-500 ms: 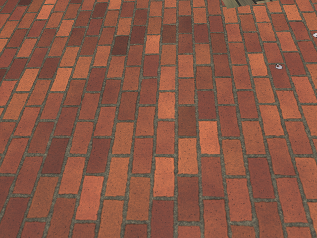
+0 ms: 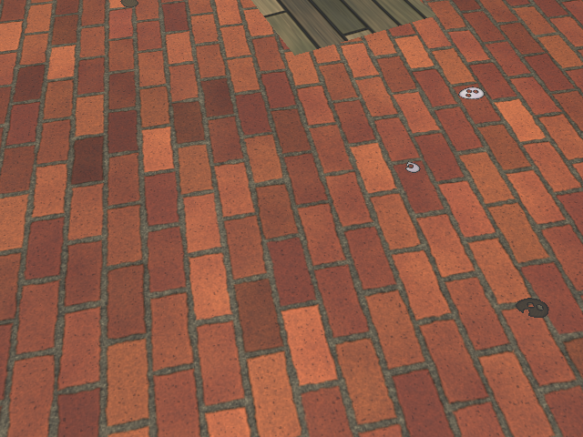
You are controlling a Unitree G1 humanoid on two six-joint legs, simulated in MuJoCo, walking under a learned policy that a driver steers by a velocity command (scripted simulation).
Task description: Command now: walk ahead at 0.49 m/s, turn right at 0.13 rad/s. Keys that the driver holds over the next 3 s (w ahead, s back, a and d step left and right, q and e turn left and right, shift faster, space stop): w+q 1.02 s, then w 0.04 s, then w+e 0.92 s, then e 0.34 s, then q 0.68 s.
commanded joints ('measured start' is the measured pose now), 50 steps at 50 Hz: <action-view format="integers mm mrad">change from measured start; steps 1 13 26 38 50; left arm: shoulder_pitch -69 -356 -148 -42 -112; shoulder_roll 109 86 89 214 163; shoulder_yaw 28 5 32 71 34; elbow -117 -212 -105 -15 -120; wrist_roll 18 12 33 -1 36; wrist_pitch -33 -69 -73 -40 -73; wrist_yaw -4 -31 -20 -5 -8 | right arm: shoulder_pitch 81 242 165 -129 78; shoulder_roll -89 -190 -92 -89 -171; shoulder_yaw -17 -41 -19 -2 -36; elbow -18 53 -45 -178 -142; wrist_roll -10 36 28 23 1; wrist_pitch -1 41 86 84 56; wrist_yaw -3 -30 -26 33 -5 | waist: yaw -28 -83 -22 42 -5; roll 78 111 -81 -24 80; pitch -42 -23 -20 51 -99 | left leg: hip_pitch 260 174 -334 -285 232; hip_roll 293 243 196 147 250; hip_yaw -404 -302 -116 14 -398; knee -267 -231 662 170 -233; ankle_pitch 44 64 -117 57 179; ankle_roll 194 136 -61 6 249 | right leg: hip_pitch -294 -57 230 399 -286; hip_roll -132 -66 -319 -345 -177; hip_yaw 6 -53 47 -255 -43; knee -17 -675 -1027 -980 -71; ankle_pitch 82 413 349 602 114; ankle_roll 8 68 -153 -95 67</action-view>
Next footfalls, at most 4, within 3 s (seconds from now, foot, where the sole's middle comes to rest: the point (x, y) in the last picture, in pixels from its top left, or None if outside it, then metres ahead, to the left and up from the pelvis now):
0.34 right None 0.35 -0.14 -0.77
0.84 left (229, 397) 0.54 0.19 -0.77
1.38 right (252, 264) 0.91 0.16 -0.77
1.86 left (160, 209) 1.10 0.45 -0.77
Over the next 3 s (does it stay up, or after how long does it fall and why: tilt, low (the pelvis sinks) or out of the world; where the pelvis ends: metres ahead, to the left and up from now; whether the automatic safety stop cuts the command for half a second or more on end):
stays up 1.23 0.34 0.01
